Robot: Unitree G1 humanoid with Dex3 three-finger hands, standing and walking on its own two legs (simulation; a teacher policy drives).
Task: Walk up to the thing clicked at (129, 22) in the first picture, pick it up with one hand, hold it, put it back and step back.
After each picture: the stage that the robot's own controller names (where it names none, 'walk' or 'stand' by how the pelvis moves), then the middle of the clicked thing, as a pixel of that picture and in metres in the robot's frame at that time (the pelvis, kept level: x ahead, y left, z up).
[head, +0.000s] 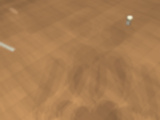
stand; (129, 20) +1.91 -0.59 -0.72
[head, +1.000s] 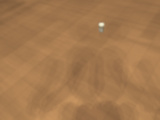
walk; (101, 27) +1.84 -0.08 -0.69
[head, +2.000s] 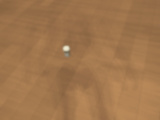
walk; (67, 51) +1.23 +0.30 -0.72
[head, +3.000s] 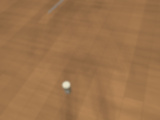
walk; (67, 87) +0.79 +0.27 -0.72
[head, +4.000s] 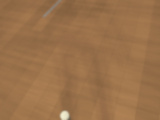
stand; (65, 117) +0.46 +0.25 -0.71
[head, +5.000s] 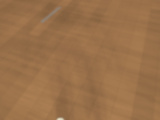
stand; out of the picture +0.46 +0.21 -0.72
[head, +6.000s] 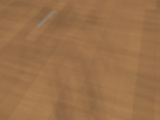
walk; out of the picture +0.43 +0.22 -0.72
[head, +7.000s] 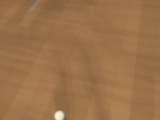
stand; (60, 117) +0.41 +0.26 -0.69
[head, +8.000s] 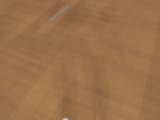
walk; out of the picture +0.44 +0.18 -0.71
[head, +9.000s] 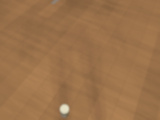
walk; (64, 111) +0.47 +0.13 -0.70
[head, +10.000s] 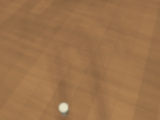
walk; (64, 109) +0.44 +0.17 -0.69
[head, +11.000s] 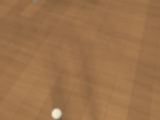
walk; (57, 115) +0.42 +0.18 -0.69
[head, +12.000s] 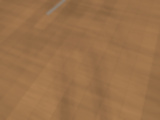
stand; out of the picture +0.37 +0.18 -0.70
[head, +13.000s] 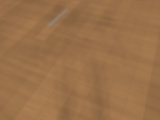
stand; out of the picture +0.35 +0.20 -0.72
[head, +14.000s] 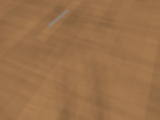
stand; out of the picture +0.34 +0.19 -0.73
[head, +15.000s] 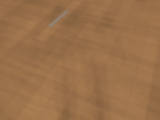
stand; out of the picture +0.34 +0.19 -0.73
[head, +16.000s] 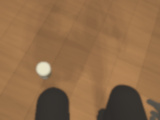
go down; (44, 71) +0.43 +0.18 -0.38
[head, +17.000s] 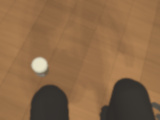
go down; (41, 67) +0.44 +0.18 -0.31
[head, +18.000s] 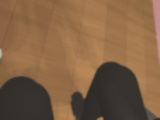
close in; out of the picture +0.44 +0.22 -0.23
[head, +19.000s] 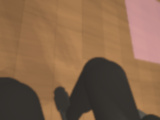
close; out of the picture +0.43 +0.24 -0.23
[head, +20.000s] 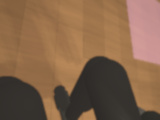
lift; out of the picture +0.43 +0.23 -0.23
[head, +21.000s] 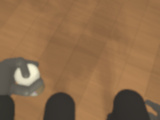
lift; (31, 81) +0.34 +0.20 -0.07
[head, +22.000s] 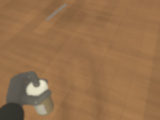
hold; (41, 98) +0.31 +0.17 +0.00
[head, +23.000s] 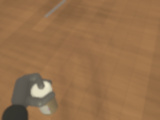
hold; (45, 98) +0.31 +0.16 -0.02
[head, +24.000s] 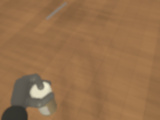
hold; (44, 99) +0.31 +0.17 -0.02
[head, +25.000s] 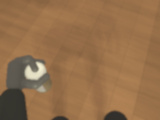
crouch; (39, 78) +0.38 +0.17 -0.07
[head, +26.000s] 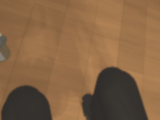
lower; out of the picture +0.48 +0.22 -0.15
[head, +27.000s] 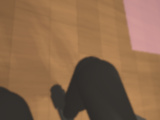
lower; out of the picture +0.45 +0.25 -0.23
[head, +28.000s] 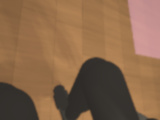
lower; out of the picture +0.44 +0.25 -0.24
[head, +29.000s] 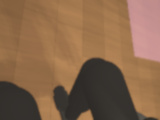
lower; out of the picture +0.44 +0.25 -0.24
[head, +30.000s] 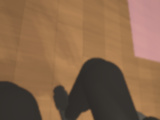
lower; out of the picture +0.44 +0.24 -0.24
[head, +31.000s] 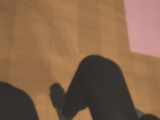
open; out of the picture +0.43 +0.23 -0.24
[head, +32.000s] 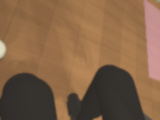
stand; out of the picture +0.43 +0.22 -0.25
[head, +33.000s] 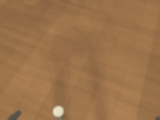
stand; (59, 113) +0.39 +0.17 -0.59
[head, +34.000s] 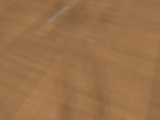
stand; out of the picture +0.36 +0.17 -0.67
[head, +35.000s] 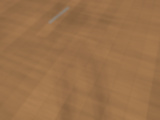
stand; out of the picture +0.37 +0.17 -0.67
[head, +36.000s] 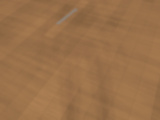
stand; out of the picture +0.37 +0.16 -0.71
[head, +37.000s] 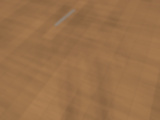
stand; out of the picture +0.36 +0.17 -0.73
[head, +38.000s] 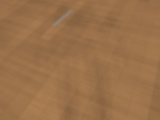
walk; out of the picture +0.36 +0.17 -0.73
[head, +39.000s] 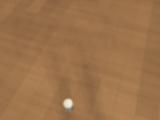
walk; (68, 105) +0.46 +0.15 -0.69
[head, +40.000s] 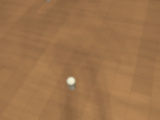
walk; (71, 83) +0.73 +0.21 -0.71
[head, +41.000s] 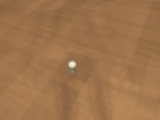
stand; (72, 67) +0.99 +0.17 -0.70
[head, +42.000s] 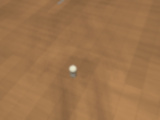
stand; (73, 71) +0.97 +0.15 -0.72
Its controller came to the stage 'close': yes
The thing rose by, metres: 0.69
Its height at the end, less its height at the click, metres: +0.00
